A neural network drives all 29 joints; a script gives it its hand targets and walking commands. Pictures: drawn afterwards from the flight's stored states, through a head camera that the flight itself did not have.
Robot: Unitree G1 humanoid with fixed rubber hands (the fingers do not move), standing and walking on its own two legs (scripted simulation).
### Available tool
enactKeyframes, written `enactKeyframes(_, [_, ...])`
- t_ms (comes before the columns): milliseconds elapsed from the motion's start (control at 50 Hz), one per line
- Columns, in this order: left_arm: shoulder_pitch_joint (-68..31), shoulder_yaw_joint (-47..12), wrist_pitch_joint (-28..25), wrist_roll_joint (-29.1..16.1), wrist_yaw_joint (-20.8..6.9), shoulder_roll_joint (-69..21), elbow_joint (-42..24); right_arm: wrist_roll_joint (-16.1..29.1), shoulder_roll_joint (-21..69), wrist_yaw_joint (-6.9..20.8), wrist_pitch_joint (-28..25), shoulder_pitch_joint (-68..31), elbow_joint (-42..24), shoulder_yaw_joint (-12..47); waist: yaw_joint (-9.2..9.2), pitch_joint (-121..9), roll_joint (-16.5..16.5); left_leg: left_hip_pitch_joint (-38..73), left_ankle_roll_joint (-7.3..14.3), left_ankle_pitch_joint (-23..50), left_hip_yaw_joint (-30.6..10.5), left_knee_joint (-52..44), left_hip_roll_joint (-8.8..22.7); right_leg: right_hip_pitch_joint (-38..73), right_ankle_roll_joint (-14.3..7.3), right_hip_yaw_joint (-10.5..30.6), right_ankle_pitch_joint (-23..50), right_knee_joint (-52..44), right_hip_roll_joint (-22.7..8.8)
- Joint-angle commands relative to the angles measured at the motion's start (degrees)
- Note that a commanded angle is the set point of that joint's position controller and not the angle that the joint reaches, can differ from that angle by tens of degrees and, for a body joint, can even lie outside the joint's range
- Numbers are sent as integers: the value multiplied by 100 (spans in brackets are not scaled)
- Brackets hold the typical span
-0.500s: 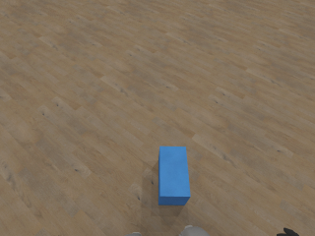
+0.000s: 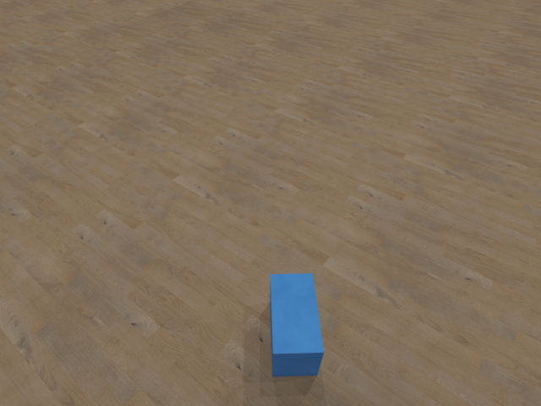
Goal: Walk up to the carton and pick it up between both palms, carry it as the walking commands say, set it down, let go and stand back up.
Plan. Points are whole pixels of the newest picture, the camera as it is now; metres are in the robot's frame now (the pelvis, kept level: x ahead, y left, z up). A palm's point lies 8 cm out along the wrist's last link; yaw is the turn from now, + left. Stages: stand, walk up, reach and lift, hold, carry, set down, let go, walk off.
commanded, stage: walk up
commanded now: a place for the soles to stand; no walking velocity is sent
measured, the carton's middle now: (293, 323) +0.58 -0.04 -0.66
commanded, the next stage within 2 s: none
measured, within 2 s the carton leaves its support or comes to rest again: neither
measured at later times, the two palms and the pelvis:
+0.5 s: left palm out of the picture +0.12 +0.29 -0.10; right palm out of the picture +0.12 -0.33 -0.08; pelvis +0.04 -0.02 +0.00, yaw -1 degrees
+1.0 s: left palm out of the picture +0.14 +0.28 -0.10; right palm out of the picture +0.11 -0.35 -0.08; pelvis +0.04 -0.03 +0.00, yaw -2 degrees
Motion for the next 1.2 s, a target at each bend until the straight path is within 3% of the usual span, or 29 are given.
enactKeyframes(0, [281, 507, -118, 11, -68, 1118, -183, -90, -1656, -84, -323, -808, -325, -397, 5, 347, 780, -834, 631, -1831, -1965, -2449, 1362, -141, -23, -136, -25, 235, -286])
enactKeyframes(60, [230, 511, -285, 27, -32, 949, -224, -32, -1427, -20, -261, -433, -310, -302, -51, -213, 686, -452, 373, -1124, -1075, -1569, 789, 788, -189, -347, 374, -1512, -90])
enactKeyframes(80, [156, 527, -326, 81, -11, 1127, -248, -22, -1310, -8, -237, -299, -230, -256, -84, -489, 303, -398, 245, -1033, -865, -1272, 659, 1003, -297, -22, 564, -1629, -235])
enactKeyframes(120, [126, 532, -372, 82, 71, 1446, -309, 92, -919, -29, -244, -474, -360, -152, -62, -273, -1007, -987, -38, -926, -503, -94, 27, 586, -809, 1910, -968, -2524, -1147])
enactKeyframes(140, [-71, 537, -346, 67, 67, 1566, -331, 52, -1140, -49, -234, -299, -183, -226, -98, 63, -738, -684, -92, -711, -190, 364, -171, -21, -1109, 2082, -1826, -2728, -1475])
enactKeyframes(200, [-287, 383, -287, -21, 45, 1244, -400, -10, -1122, -65, -328, -174, 8, -197, -258, -81, -348, 240, 31, -443, -654, -1062, 250, -304, -692, 1057, -375, -1876, -932])
enactKeyframes(260, [-87, 358, -251, -23, 7, 922, -296, -44, -1606, -80, -409, -78, -71, -332, -215, -129, 627, 653, 727, -1436, -2409, -2135, 1524, -972, -233, -57, -137, -498, -200])
enactKeyframes(320, [60, 412, -332, 76, -23, 948, -318, -32, -1478, -61, -413, -234, -141, -270, -24, -217, 330, 196, 571, -20, -1590, -1494, 1327, -79, -280, -196, 173, -967, -361])
enactKeyframes(400, [-34, 476, -429, 1, -3, 1424, -363, 58, -1049, -74, -411, -294, -222, -138, -70, -401, -416, -432, -58, 489, -132, -30, 4, 749, -909, 1302, 1462, -1777, -1146])
enactKeyframes(440, [15, 388, -412, -49, 37, 1278, -341, 77, -1005, -110, -441, -214, -99, -166, -110, -811, -631, -65, -25, 577, -196, -328, 148, 912, -963, 1114, 2358, -1364, -1172])
enactKeyframes(480, [-252, 338, -340, -86, 32, 1006, -460, 25, -1233, -143, -515, 67, -122, -172, -236, -665, -22, 609, 183, 1441, -640, -783, 436, 231, -734, 597, 2640, -743, -812])
enactKeyframes(520, [-282, 306, -295, -66, 35, 892, -510, 22, -1663, -151, -526, 84, -14, -266, -218, -369, 604, 990, 633, 2500, -1706, -1237, 1414, -556, -246, -230, 1281, -127, -287])
enactKeyframes(540, [-288, 304, -275, -59, 60, 814, -454, 50, -1537, -121, -508, 76, 53, -266, -236, -593, 584, 1210, 776, 3484, -1561, -1016, 1594, -428, -184, -259, 593, -310, -417])
enactKeyframes(620, [53, 331, -418, -28, 10, 1098, -388, 129, -1402, -152, -433, -351, -192, -188, -21, -1023, 89, 605, 207, 3006, -557, -40, 746, 655, -508, 227, 2971, -1101, -714])
enactKeyframes(680, [259, 457, -377, -11, 86, 1465, -310, 129, -1003, -146, -392, -604, -308, -83, 183, -639, -989, -1010, -96, 295, 20, 822, -30, 1455, -1333, 1552, 2607, -1475, -1586])
enactKeyframes(700, [227, 463, -349, 13, 89, 1435, -248, 128, -993, -146, -355, -590, -334, -78, 138, -485, -762, -1332, -54, -1168, -89, 730, -104, 1467, -1507, 1777, 2763, -1665, -1724])
enactKeyframes(760, [-376, 363, -265, -7, 46, 1294, -401, 62, -988, -140, -460, 49, 33, -124, -306, -552, -837, 150, 21, 57, -106, -922, 63, 602, -847, 612, 2307, -1067, -1197])
enactKeyframes(780, [-472, 318, -248, -41, 40, 1045, -495, -5, -1115, -170, -502, 140, 35, -180, -327, -587, -415, 743, 79, 686, -673, -1196, 426, -80, -574, 423, 2104, -677, -914])
enactKeyframes(800, [-416, 301, -245, -71, -5, 780, -576, -61, -1657, -149, -542, 118, 22, -336, -296, -633, 441, 1220, 472, 292, -2172, -1847, 1374, -1049, -150, -203, 642, 131, -246])
enactKeyframes(820, [-303, 299, -177, -6, 6, 820, -518, 8, -1910, -104, -530, -29, 34, -370, -179, -322, 932, 899, 1018, 230, -2803, -2128, 2119, -1189, -28, -399, -833, 530, -287])
enactKeyframes(900, [-247, 395, -307, 68, -91, 1044, -509, 48, -1941, -81, -430, 12, -72, -445, -256, -40, 733, 477, 852, 788, -1747, -1763, 1566, -563, -136, -502, -595, -334, -404])
enactKeyframes(940, [155, 401, -420, 30, -100, 896, -371, 0, -1563, -35, -381, -276, -163, -334, 24, -334, 834, 262, 540, 1678, -993, -932, 1022, 459, -188, -709, 106, -1660, -145])
enactKeyframes(960, [271, 443, -453, 126, -58, 1079, -318, 76, -1223, -17, -345, -307, -314, -229, 127, -779, 390, -28, 269, 1641, -730, -281, 870, 1245, -363, -110, 295, -2026, -490])
enactKeyframes(980, [208, 575, -500, 167, -6, 1596, -315, 138, -856, -26, -356, -317, -415, -120, 93, -711, -1203, -1079, -50, 658, -167, 879, 116, 1633, -744, 1425, 272, -2593, -1404])
enactKeyframes(1000, [544, 688, -475, 60, 22, 1942, -313, 113, -1043, -68, -311, -693, -495, -140, 330, -408, -1476, -2123, -89, -1229, -175, 1411, -224, 1809, -1328, 2440, 193, -2664, -2126])
enactKeyframes(1040, [576, 575, -462, 31, 36, 1572, -262, 95, -1108, -68, -301, -520, -411, -128, 257, -137, -438, -2126, -59, -1249, -562, 1379, 83, 1585, -1646, 2005, 1208, -2284, -2167])
enactKeyframes(1100, [261, 461, -406, 19, 45, 1363, -341, 112, -1032, -57, -422, -236, -225, -161, 105, -173, -1004, -1357, -101, -730, -18, 434, 76, 1278, -1293, 663, 2682, -1747, -1525])
enactKeyframes(1140, [-291, 420, -268, 5, -13, 1177, -599, 80, -1003, -110, -473, 462, 33, -245, -316, -678, -962, 395, -103, 407, 186, -1135, -152, 383, -910, 202, 1589, -952, -1162])
enactKeyframes(1180, [-461, 319, -204, -38, -40, 572, -750, -97, -1871, -152, -543, 636, -1, -461, -407, -503, 1316, 1470, 628, -494, -3012, -2157, 1680, -1769, -109, -594, -564, 902, -163])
